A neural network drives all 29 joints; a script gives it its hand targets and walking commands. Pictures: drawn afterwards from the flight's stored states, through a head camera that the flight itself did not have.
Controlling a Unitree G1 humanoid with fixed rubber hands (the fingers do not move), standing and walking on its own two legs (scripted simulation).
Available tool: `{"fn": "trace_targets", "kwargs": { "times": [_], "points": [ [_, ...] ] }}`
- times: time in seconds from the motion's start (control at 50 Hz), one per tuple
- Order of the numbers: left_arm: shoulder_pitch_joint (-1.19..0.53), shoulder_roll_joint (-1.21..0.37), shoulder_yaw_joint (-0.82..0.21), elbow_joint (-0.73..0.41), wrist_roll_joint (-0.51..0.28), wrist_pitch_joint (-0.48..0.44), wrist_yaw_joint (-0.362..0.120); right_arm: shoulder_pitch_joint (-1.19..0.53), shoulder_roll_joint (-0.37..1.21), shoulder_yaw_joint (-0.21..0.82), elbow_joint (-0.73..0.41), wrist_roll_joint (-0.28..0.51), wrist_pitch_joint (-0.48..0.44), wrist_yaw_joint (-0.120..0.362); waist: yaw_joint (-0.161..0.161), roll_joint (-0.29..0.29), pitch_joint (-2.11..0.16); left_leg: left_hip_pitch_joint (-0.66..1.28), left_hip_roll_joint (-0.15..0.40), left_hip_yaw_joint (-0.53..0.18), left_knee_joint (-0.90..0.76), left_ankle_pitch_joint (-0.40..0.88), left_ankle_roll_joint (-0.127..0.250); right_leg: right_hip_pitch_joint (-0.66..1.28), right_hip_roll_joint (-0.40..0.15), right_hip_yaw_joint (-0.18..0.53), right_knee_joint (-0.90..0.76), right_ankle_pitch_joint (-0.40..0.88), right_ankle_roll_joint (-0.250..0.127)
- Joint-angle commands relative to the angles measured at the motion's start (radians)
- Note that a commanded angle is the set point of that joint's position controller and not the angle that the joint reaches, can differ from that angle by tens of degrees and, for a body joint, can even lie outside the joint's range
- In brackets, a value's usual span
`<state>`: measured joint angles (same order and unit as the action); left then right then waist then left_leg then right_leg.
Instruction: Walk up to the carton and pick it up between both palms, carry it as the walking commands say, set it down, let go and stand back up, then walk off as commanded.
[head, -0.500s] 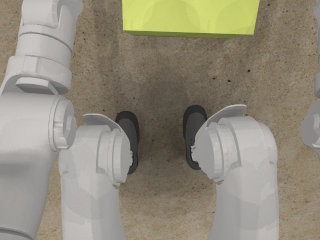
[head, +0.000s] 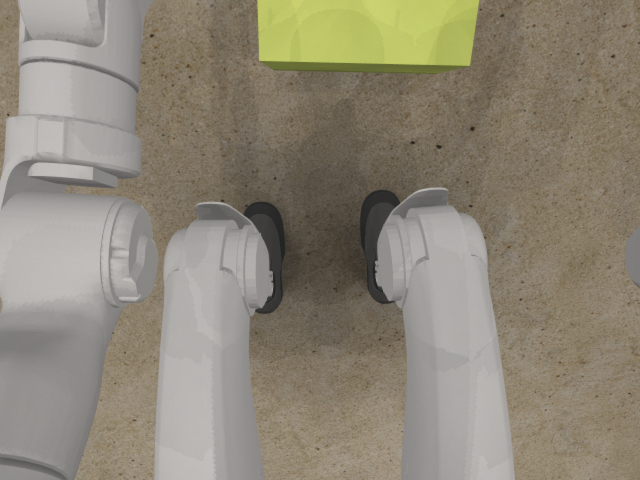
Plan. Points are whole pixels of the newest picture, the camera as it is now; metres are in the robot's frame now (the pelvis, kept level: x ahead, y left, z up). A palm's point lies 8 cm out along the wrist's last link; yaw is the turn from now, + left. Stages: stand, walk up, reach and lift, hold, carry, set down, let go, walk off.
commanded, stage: set down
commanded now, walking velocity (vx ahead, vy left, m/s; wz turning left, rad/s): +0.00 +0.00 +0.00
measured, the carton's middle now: out of the picture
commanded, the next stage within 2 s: let go in 0.76 s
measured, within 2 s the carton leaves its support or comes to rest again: neither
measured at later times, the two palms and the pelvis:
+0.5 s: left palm out of the picture +0.58 +0.12 +0.01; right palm out of the picture +0.55 -0.31 +0.03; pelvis +0.00 -0.01 +0.12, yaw -1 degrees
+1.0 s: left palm out of the picture +0.56 +0.14 +0.10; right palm out of the picture +0.54 -0.30 +0.11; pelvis +0.04 -0.01 +0.21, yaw -1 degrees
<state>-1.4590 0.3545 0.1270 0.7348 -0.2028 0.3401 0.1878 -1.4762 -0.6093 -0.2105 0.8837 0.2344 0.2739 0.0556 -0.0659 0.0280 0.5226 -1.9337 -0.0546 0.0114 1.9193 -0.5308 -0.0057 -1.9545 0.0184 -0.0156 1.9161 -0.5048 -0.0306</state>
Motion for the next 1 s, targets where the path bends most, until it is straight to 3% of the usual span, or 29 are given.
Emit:
{"fn": "trace_targets", "kwargs": {
  "times": [0.0, 0.04, 0.06, 0.1, 0.12, 0.16, 0.18, 0.22, 0.24, 0.26, 0.28, 0.3, 0.32, 0.34, 0.36, 0.4, 0.42, 0.48, 0.5, 0.58, 0.64, 0.66, 0.7, 0.76, 0.82, 0.86, 0.88, 0.9, 0.98],
  "points": [
    [-0.331, 0.134, 0.019, -0.268, 0.003, -0.012, 0.016, -0.302, -0.281, -0.067, -0.252, -0.007, -0.019, 0.003, -0.052, -0.045, -2.071, 0.614, -0.05, 0.024, -0.162, 0.25, -0.014, 0.843, 0.023, 0.0, -0.197, 0.438, 0.005],
    [-0.303, 0.151, 0.04, -0.265, 0.014, 0.013, 0.024, -0.315, -0.271, -0.055, -0.298, 0.0, 0.005, 0.001, -0.04, -0.069, -2.126, 0.657, -0.057, 0.037, -0.193, 0.263, -0.011, 0.917, 0.033, 0.013, -0.252, 0.458, 0.004],
    [-0.322, 0.137, 0.037, -0.194, 0.013, 0.029, 0.025, -0.316, -0.27, -0.062, -0.177, 0.01, 0.013, 0.01, -0.055, -0.082, -1.988, 0.56, -0.052, 0.023, -0.205, 0.195, -0.007, 0.851, 0.033, 0.006, -0.24, 0.424, 0.0],
    [-0.321, 0.146, 0.05, -0.345, 0.005, 0.037, 0.023, -0.334, -0.278, -0.077, -0.367, 0.002, 0.018, 0.011, -0.046, -0.078, -2.17, 0.703, -0.057, 0.027, -0.247, 0.277, -0.009, 0.988, 0.033, 0.013, -0.299, 0.485, 0.004],
    [-0.286, 0.137, 0.023, -0.225, 0.006, 0.05, 0.017, -0.291, -0.271, -0.054, -0.23, 0.011, 0.03, 0.015, -0.073, -0.077, -2.062, 0.629, -0.05, 0.029, -0.261, 0.209, -0.005, 0.943, 0.04, 0.012, -0.307, 0.441, 0.003],
    [-0.306, 0.141, 0.058, -0.188, 0.015, 0.05, 0.008, -0.321, -0.251, -0.045, -0.196, -0.001, 0.034, 0.028, -0.02, -0.078, -1.988, 0.602, -0.042, 0.04, -0.289, 0.18, -0.012, 0.916, 0.024, 0.02, -0.343, 0.377, 0.0],
    [-0.32, 0.142, 0.053, -0.287, 0.01, 0.052, 0.011, -0.343, -0.261, -0.058, -0.297, 0.014, 0.032, 0.027, -0.018, -0.06, -2.103, 0.678, -0.055, 0.046, -0.318, 0.206, -0.008, 1.006, 0.034, 0.025, -0.373, 0.423, 0.006],
    [-0.312, 0.155, 0.054, -0.281, 0.04, 0.062, 0.019, -0.335, -0.273, -0.047, -0.252, 0.025, 0.047, 0.028, 0.003, -0.04, -2.12, 0.754, -0.05, 0.035, -0.34, 0.265, -0.005, 0.977, 0.04, 0.019, -0.378, 0.457, 0.01],
    [-0.29, 0.12, 0.038, -0.241, 0.014, 0.072, 0.013, -0.322, -0.264, -0.06, -0.236, 0.02, 0.044, 0.029, -0.044, -0.081, -2.069, 0.739, -0.051, 0.026, -0.37, 0.24, -0.005, 1.002, 0.045, 0.007, -0.406, 0.446, 0.012],
    [-0.303, 0.166, 0.073, -0.221, 0.046, 0.066, 0.013, -0.303, -0.267, -0.065, -0.158, -0.003, 0.045, 0.032, -0.021, -0.099, -2.021, 0.697, -0.049, 0.035, -0.376, 0.217, -0.011, 0.975, 0.038, 0.019, -0.425, 0.432, 0.006],
    [-0.299, 0.147, 0.067, -0.242, 0.025, 0.062, 0.005, -0.317, -0.276, -0.064, -0.233, 0.002, 0.036, 0.035, -0.035, -0.104, -2.059, 0.715, -0.042, 0.032, -0.391, 0.231, -0.012, 1.037, 0.035, 0.017, -0.441, 0.45, 0.01],
    [-0.307, 0.159, 0.067, -0.271, 0.029, 0.061, 0.004, -0.355, -0.252, -0.062, -0.24, 0.021, 0.036, 0.033, -0.008, -0.068, -2.086, 0.753, -0.046, 0.03, -0.409, 0.26, -0.006, 1.052, 0.031, 0.026, -0.458, 0.475, 0.013],
    [-0.277, 0.126, 0.044, -0.224, 0.028, 0.062, 0.006, -0.303, -0.269, -0.066, -0.159, -0.004, 0.04, 0.036, -0.038, -0.054, -2.064, 0.762, -0.04, 0.022, -0.414, 0.254, -0.01, 1.028, 0.031, 0.028, -0.462, 0.468, 0.011],
    [-0.286, 0.121, 0.034, -0.327, 0.002, 0.065, 0.007, -0.316, -0.28, -0.066, -0.299, 0.007, 0.037, 0.032, -0.051, -0.065, -2.186, 0.868, -0.051, 0.018, -0.443, 0.323, -0.008, 1.12, 0.044, 0.009, -0.48, 0.53, 0.011],
    [-0.268, 0.122, 0.019, -0.295, 0.008, 0.073, 0.009, -0.283, -0.286, -0.054, -0.248, 0.0, 0.044, 0.032, -0.07, -0.058, -2.205, 0.895, -0.043, 0.023, -0.441, 0.328, -0.018, 1.127, 0.046, 0.005, -0.491, 0.539, 0.007],
    [-0.261, 0.15, 0.056, -0.296, 0.031, 0.077, 0.002, -0.282, -0.251, -0.041, -0.245, 0.017, 0.058, 0.026, -0.01, -0.044, -2.17, 0.888, -0.049, 0.04, -0.48, 0.315, -0.014, 1.143, 0.041, 0.027, -0.531, 0.519, 0.007],
    [-0.28, 0.143, 0.023, -0.308, 0.005, 0.089, 0.005, -0.306, -0.268, -0.045, -0.259, 0.025, 0.062, 0.029, -0.043, -0.048, -2.146, 0.893, -0.044, 0.023, -0.516, 0.276, -0.013, 1.155, 0.04, 0.024, -0.565, 0.467, 0.004],
    [-0.285, 0.15, 0.058, -0.313, 0.012, 0.079, 0.002, -0.325, -0.264, -0.062, -0.272, 0.019, 0.054, 0.03, -0.014, -0.06, -2.144, 0.929, -0.047, 0.027, -0.557, 0.319, -0.007, 1.187, 0.043, 0.025, -0.605, 0.51, 0.015],
    [-0.292, 0.156, 0.055, -0.264, 0.018, 0.077, 0.0, -0.312, -0.265, -0.072, -0.207, 0.005, 0.053, 0.033, -0.036, -0.067, -2.081, 0.885, -0.033, 0.03, -0.587, 0.273, -0.008, 1.201, 0.033, 0.035, -0.64, 0.488, 0.01],
    [-0.233, 0.136, 0.057, -0.296, 0.006, 0.071, -0.009, -0.277, -0.252, -0.038, -0.274, 0.012, 0.048, 0.041, -0.012, -0.108, -2.19, 0.994, -0.045, 0.029, -0.658, 0.348, -0.008, 1.367, 0.038, 0.043, -0.705, 0.558, 0.019],
    [-0.244, 0.138, 0.074, -0.243, 0.033, 0.066, -0.015, -0.274, -0.261, -0.067, -0.191, -0.006, 0.052, 0.045, -0.002, -0.091, -2.081, 0.948, -0.035, 0.026, -0.715, 0.299, -0.006, 1.344, 0.034, 0.05, -0.745, 0.525, 0.023],
    [-0.232, 0.139, 0.085, -0.286, 0.043, 0.058, -0.017, -0.287, -0.231, -0.032, -0.226, 0.029, 0.043, 0.049, 0.043, -0.06, -2.106, 1.01, -0.035, 0.028, -0.741, 0.364, -0.006, 1.379, 0.035, 0.055, -0.762, 0.579, 0.02],
    [-0.222, 0.122, 0.08, -0.249, 0.033, 0.063, -0.019, -0.294, -0.249, -0.031, -0.221, 0.026, 0.041, 0.05, 0.022, -0.079, -2.089, 1.039, -0.033, 0.037, -0.79, 0.327, -0.005, 1.426, 0.036, 0.065, -0.825, 0.539, 0.023],
    [-0.187, 0.084, 0.102, -0.087, 0.059, 0.033, -0.047, -0.228, -0.181, -0.05, -0.015, -0.038, 0.01, 0.071, 0.026, -0.095, -1.722, 0.905, -0.019, 0.008, -0.852, 0.189, -0.011, 1.27, 0.021, 0.064, -0.876, 0.399, 0.033],
    [-0.106, 0.033, 0.149, -0.061, 0.127, -0.034, -0.061, -0.168, -0.139, -0.071, -0.013, -0.116, -0.057, 0.092, 0.039, -0.092, -1.662, 0.942, -0.018, -0.006, -0.883, 0.329, -0.025, 1.245, 0.022, 0.055, -0.893, 0.562, 0.038],
    [-0.102, 0.04, 0.168, -0.036, 0.149, -0.054, -0.07, -0.206, -0.129, -0.087, 0.011, -0.153, -0.078, 0.095, 0.046, -0.104, -1.603, 0.893, -0.021, -0.002, -0.912, 0.3, -0.03, 1.253, 0.023, 0.054, -0.916, 0.522, 0.042],
    [-0.071, 0.012, 0.148, -0.072, 0.167, -0.062, -0.068, -0.137, -0.119, -0.111, 0.029, -0.181, -0.086, 0.098, 0.017, -0.082, -1.596, 0.913, -0.015, 0.0, -0.927, 0.323, -0.033, 1.244, 0.021, 0.043, -0.925, 0.56, 0.039],
    [-0.018, 0.024, 0.174, -0.05, 0.191, -0.072, -0.072, -0.119, -0.132, -0.108, -0.012, -0.201, -0.094, 0.093, 0.046, -0.082, -1.576, 0.936, -0.015, -0.005, -0.942, 0.336, -0.04, 1.243, 0.019, 0.05, -0.944, 0.55, 0.034],
    [0.142, -0.028, 0.127, -0.052, 0.201, -0.096, -0.099, 0.056, -0.094, -0.131, -0.019, -0.287, -0.11, 0.094, 0.0, -0.07, -1.511, 0.952, -0.002, 0.001, -0.984, 0.332, -0.047, 1.233, 0.015, 0.054, -1.003, 0.509, 0.025]
  ]
}}
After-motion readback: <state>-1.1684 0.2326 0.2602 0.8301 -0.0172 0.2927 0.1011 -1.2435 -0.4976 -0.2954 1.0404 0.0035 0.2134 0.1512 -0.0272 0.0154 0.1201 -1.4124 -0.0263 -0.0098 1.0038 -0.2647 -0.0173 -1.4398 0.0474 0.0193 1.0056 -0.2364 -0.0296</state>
